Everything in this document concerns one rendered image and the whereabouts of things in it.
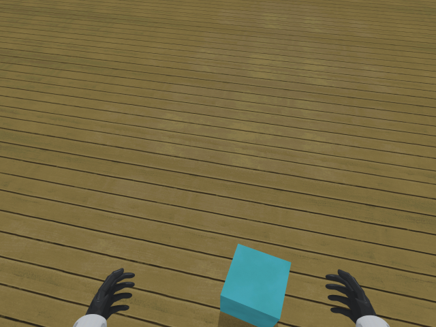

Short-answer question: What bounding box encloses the carton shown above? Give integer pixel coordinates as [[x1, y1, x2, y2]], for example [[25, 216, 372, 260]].
[[220, 244, 291, 327]]

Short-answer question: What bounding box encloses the left robot hand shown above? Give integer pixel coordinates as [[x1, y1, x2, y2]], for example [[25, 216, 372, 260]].
[[85, 268, 135, 320]]

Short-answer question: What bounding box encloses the right robot hand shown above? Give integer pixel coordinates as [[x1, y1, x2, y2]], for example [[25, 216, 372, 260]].
[[326, 269, 377, 324]]

